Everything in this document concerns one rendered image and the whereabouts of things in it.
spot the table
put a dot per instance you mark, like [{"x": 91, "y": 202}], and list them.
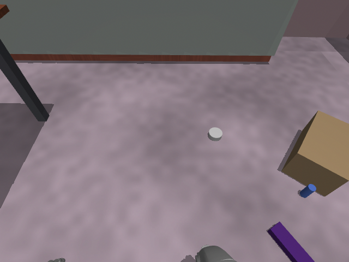
[{"x": 18, "y": 81}]

